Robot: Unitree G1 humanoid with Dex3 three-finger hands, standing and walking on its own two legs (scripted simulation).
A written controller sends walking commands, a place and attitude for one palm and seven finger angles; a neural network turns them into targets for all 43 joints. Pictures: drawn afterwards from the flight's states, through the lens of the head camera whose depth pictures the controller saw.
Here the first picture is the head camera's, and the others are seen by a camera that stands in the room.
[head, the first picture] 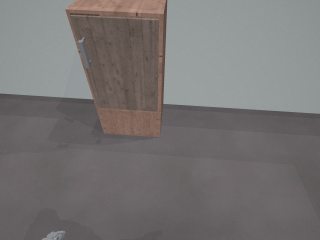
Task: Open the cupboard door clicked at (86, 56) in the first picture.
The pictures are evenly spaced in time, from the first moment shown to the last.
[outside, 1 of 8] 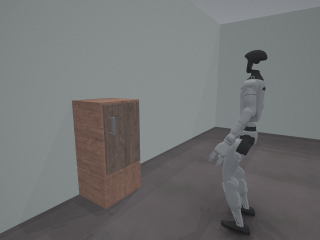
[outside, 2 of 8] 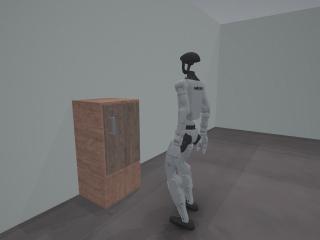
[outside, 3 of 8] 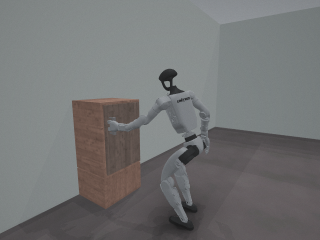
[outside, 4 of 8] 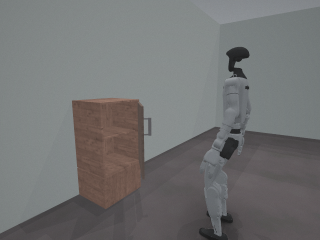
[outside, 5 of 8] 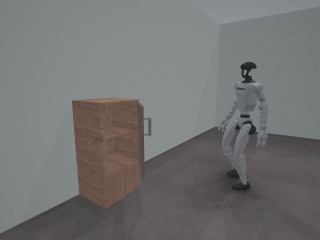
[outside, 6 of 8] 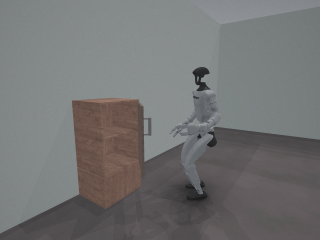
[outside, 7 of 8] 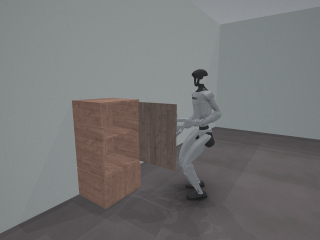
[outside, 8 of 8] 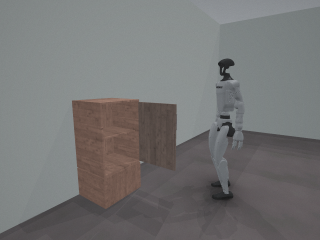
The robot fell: no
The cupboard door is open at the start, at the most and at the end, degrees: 0 91 90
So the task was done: yes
